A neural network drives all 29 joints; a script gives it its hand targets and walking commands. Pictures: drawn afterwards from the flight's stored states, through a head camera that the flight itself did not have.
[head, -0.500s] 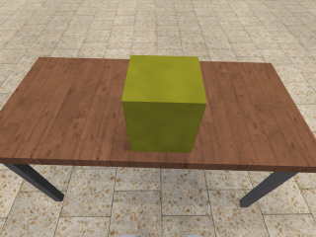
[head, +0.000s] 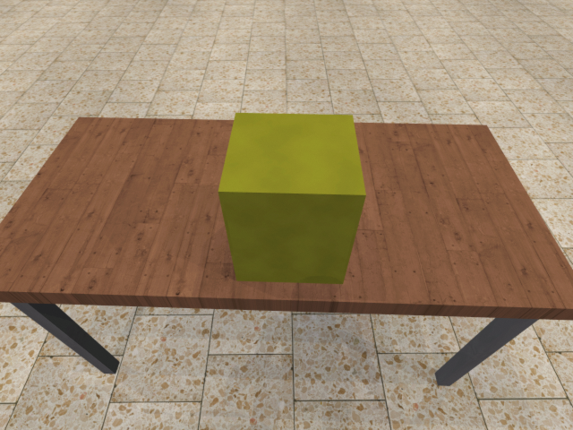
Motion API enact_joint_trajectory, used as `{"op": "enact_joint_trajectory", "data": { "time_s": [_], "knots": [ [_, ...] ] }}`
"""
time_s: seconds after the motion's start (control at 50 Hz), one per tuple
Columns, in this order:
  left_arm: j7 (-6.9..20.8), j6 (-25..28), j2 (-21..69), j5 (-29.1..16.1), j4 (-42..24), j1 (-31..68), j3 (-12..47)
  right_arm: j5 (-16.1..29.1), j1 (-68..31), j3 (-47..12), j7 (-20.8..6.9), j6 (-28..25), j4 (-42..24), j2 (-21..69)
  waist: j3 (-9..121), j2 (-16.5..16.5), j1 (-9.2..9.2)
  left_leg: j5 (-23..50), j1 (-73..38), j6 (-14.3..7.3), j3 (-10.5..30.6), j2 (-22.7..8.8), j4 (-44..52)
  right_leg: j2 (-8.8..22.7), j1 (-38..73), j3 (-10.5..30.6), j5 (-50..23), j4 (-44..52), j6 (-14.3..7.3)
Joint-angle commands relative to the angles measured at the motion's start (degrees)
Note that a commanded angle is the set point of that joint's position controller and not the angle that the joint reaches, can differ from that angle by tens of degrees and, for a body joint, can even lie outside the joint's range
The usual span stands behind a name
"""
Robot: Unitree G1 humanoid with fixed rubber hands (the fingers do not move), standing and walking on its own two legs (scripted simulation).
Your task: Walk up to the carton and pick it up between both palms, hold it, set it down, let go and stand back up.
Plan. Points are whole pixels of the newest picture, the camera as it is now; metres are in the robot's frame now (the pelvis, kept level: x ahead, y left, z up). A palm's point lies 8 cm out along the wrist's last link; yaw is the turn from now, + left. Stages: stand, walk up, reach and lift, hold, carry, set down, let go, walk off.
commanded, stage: walk up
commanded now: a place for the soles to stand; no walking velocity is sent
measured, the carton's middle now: (291, 202) +0.50 -0.01 +0.00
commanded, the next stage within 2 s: reach and lift in 0.24 s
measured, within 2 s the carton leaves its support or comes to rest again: neither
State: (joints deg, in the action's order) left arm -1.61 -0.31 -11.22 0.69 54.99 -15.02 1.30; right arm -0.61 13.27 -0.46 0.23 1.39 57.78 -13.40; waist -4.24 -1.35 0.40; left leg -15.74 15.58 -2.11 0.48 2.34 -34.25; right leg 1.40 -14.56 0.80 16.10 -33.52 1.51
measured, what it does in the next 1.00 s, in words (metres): stands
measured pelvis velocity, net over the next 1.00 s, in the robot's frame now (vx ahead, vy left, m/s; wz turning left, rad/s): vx -0.01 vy -0.05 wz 0.00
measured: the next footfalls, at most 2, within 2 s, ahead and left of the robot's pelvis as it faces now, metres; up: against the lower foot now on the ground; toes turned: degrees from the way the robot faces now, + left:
none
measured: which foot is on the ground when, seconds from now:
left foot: down 0.00-1.00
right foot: down 0.00-1.00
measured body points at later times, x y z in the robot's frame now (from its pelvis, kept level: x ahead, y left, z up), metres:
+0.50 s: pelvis -0.03 -0.02 -0.04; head +0.04 -0.01 +0.40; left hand +0.17 +0.22 -0.14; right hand +0.17 -0.25 -0.15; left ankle +0.03 +0.10 -0.73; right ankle +0.02 -0.14 -0.73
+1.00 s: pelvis -0.01 -0.05 +0.00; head +0.03 -0.02 +0.45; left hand +0.15 +0.22 -0.10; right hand +0.13 -0.23 -0.10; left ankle +0.03 +0.10 -0.73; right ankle +0.02 -0.14 -0.73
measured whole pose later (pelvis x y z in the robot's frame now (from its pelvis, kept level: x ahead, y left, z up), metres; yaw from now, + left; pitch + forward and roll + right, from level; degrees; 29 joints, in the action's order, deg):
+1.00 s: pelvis -0.01 -0.05 +0.00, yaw +0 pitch -3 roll +0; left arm 0.5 -13.0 -16.5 -2.3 26.8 -10.3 -3.8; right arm -0.8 13.9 0.5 2.4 -6.7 37.0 -1.3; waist -8.6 3.5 -0.7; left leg -14.8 15.2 2.0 -0.6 -2.6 -33.4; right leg -1.3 -14.9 -1.6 16.3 -34.5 -2.0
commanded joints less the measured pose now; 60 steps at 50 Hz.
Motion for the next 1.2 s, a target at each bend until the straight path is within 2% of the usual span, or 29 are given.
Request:
{"op": "enact_joint_trajectory", "data": {
  "time_s": [0.0,0.04,0.1,0.22,0.24,0.26,0.28,0.3,0.32,0.36,0.38,0.4,0.42,0.44,0.46,0.5,0.58,0.62,0.66,0.72,0.82,1.0,1.08,1.18],
  "knots": [
    [-0.3,1.4,-8.4,0.2,-3.3,-1.0,-1.7,0.6,2.2,1.9,0.8,-1.3,-3.1,-9.0,0.1,1.3,-0.45,0.2,2.0,-1.7,11.0,-8.0,13.4,2.3,-1.4,3.6,-0.1,5.2,-5.2],
    [-0.3,1.5,-7.4,0.2,-2.9,-2.0,-1.3,0.9,1.2,2.1,0.9,-1.2,-3.2,-9.6,0.9,-0.8,-1.17,-0.8,3.8,-2.5,11.8,-8.8,15.3,1.4,1.4,2.5,-0.8,3.6,-4.8],
    [-0.5,1.8,-8.0,0.2,-2.5,-2.3,-1.3,0.6,0.4,2.0,0.8,-1.0,-3.4,-9.3,1.6,-1.5,-1.37,-0.3,3.8,-2.5,10.4,-8.0,14.8,2.1,2.4,3.2,-2.3,4.3,-4.8],
    [-0.8,1.9,-10.6,0.1,-2.3,-0.9,-2.0,0.0,1.8,1.9,0.7,-0.8,-3.0,-8.2,2.5,1.5,-0.16,3.7,-0.3,-1.3,7.4,-5.6,9.2,5.1,-0.6,6.6,-4.0,7.9,-6.0],
    [-0.2,-8.8,-17.2,-4.0,-17.7,40.2,-2.1,-7.3,-40.5,8.8,-1.3,-5.2,-14.4,-2.6,8.7,1.0,-0.14,-12.6,14.0,4.0,-4.1,-6.5,0.8,-0.3,-10.1,-5.6,12.7,-6.7,-4.6],
    [-1.5,-15.2,-15.5,-3.7,-19.8,32.7,-1.1,-8.0,-30.7,10.2,-3.0,-3.0,-11.3,-7.0,-0.1,1.0,1.46,-25.3,22.3,3.3,-3.5,-5.9,2.4,-1.0,-5.7,-4.3,17.1,-8.5,-3.8],
    [-1.1,-18.9,-15.1,-4.2,-20.5,31.4,-1.5,-8.0,-31.1,10.8,-4.1,-1.5,-12.8,-5.9,3.1,4.0,0.18,-22.3,21.0,3.4,-4.1,-6.4,0.9,-0.7,-5.0,-5.5,15.6,-9.6,-3.9],
    [-0.3,-22.2,-13.4,-4.2,-21.9,28.8,-1.9,-7.2,-27.7,10.7,-4.4,-0.2,-13.3,-5.8,7.1,5.4,-0.11,-15.6,18.4,3.9,-5.3,-5.8,-2.7,0.9,-7.8,-4.6,12.0,-9.9,-4.2],
    [0.1,-25.3,-13.4,-2.6,-26.0,28.4,-3.7,-5.9,-25.0,9.5,-4.2,0.7,-14.5,-5.8,12.9,3.9,-0.98,-11.0,14.5,4.3,-6.2,-5.9,-4.9,1.6,-8.8,-3.9,7.5,-9.8,-4.0],
    [0.3,-30.2,-12.2,-0.7,-34.2,24.2,-4.0,-1.5,-17.6,7.2,-4.0,2.8,-17.4,-5.9,19.4,0.2,-1.39,-12.4,8.9,4.7,-6.9,-6.3,-4.2,0.8,-5.9,-3.9,5.1,-8.0,-4.6],
    [0.4,-31.7,-12.0,-0.8,-35.2,20.3,-3.5,0.1,-13.6,6.6,-3.8,3.8,-17.5,-5.4,19.5,-1.9,-0.90,-6.2,7.1,4.7,-6.1,-7.6,-4.1,-0.2,-5.7,-5.6,-0.9,-8.9,-5.3],
    [0.8,-32.4,-11.1,-0.5,-36.2,15.7,-4.3,1.5,-10.1,6.4,-3.5,4.1,-17.2,-6.2,21.6,-3.0,-0.10,4.2,2.6,5.5,-4.9,-7.8,-4.9,-1.6,-4.4,-7.1,-7.6,-9.9,-5.4],
    [1.4,-32.7,-10.3,0.4,-37.8,10.4,-5.8,3.0,-6.6,5.6,-2.8,4.0,-17.6,-6.8,23.0,-2.0,0.33,13.5,-2.6,6.3,-3.9,-7.0,-5.2,-2.7,-2.0,-7.4,-12.8,-8.8,-5.1],
    [2.0,-32.9,-9.5,1.5,-39.7,5.7,-7.0,4.7,-3.4,4.2,-2.1,3.8,-18.6,-7.4,22.5,-0.5,0.60,19.5,-7.2,6.7,-3.7,-6.2,-4.3,-3.3,0.2,-7.3,-16.4,-5.8,-4.5],
    [2.6,-32.9,-9.0,2.8,-40.8,3.0,-7.7,5.9,-2.3,3.0,-1.5,3.5,-19.3,-7.6,20.4,-0.8,0.64,20.2,-8.5,6.9,-4.2,-5.4,-3.0,-3.2,1.4,-6.8,-17.1,-3.3,-4.3],
    [3.3,-32.4,-9.0,4.6,-40.2,1.7,-8.8,5.9,-3.6,2.2,-0.3,3.1,-19.8,-7.6,14.8,-0.4,0.48,15.4,-7.4,6.3,-5.2,-3.8,-1.1,-2.2,1.9,-5.1,-16.0,-0.3,-3.5],
    [3.3,-29.4,-11.4,4.1,-38.4,6.3,-8.0,1.1,-9.0,3.0,2.0,1.0,-23.2,-2.4,2.1,2.4,-1.18,2.3,-1.4,3.2,-6.7,-2.2,1.5,-0.6,-1.4,-2.2,-1.8,4.2,-1.9],
    [2.8,-26.2,-12.7,3.6,-36.9,11.1,-8.4,0.1,-10.8,2.5,2.0,-0.7,-25.0,0.9,0.7,1.9,-1.79,-0.8,0.4,2.4,-7.2,-2.3,1.9,-0.1,-3.3,-1.1,4.1,5.8,-1.9],
    [2.2,-22.6,-13.8,3.2,-36.3,14.6,-9.1,0.0,-10.8,1.9,1.6,-2.3,-26.8,3.3,2.0,0.5,-2.05,-2.4,2.2,1.9,-7.5,-2.9,2.4,0.3,-2.3,-0.4,5.7,5.9,-2.0],
    [1.3,-17.8,-14.0,1.9,-38.4,16.3,-9.4,-0.1,-7.9,1.7,1.7,-4.9,-28.7,5.4,6.0,-0.6,-1.45,-2.4,2.6,1.0,-7.2,-3.7,3.2,0.8,0.7,0.9,2.8,5.6,-1.7],
    [1.1,-12.5,-13.6,-1.6,-41.3,13.7,-8.1,0.1,-3.5,3.0,2.3,-8.6,-31.3,5.8,10.7,-1.5,-0.17,1.1,-2.4,1.4,-6.8,-3.3,5.0,1.4,1.2,1.8,-3.6,7.2,-1.7],
    [2.2,-7.3,-12.9,-4.0,-33.6,9.4,-6.9,-0.3,-2.0,3.3,2.5,-12.9,-28.4,5.0,8.0,-0.2,-0.81,4.9,-6.0,1.9,-6.1,-2.3,9.8,-0.5,3.3,-0.9,-2.7,11.0,-2.0],
    [1.8,-4.6,-12.1,-4.7,-30.4,11.4,-6.0,-0.4,-5.0,3.5,1.9,-14.0,-27.3,4.5,6.8,-0.2,-1.39,4.3,-6.4,2.2,-5.9,-2.3,11.5,-1.2,3.4,-1.2,-0.7,11.9,-2.5],
    [0.7,-0.8,-10.6,-5.0,-29.2,12.7,-4.9,0.6,-7.0,3.6,0.9,-15.3,-26.3,3.6,6.7,-0.9,-2.03,6.8,-7.8,3.0,-5.4,-2.6,12.8,-1.8,4.2,-1.4,-1.7,12.5,-3.0]
  ]
}}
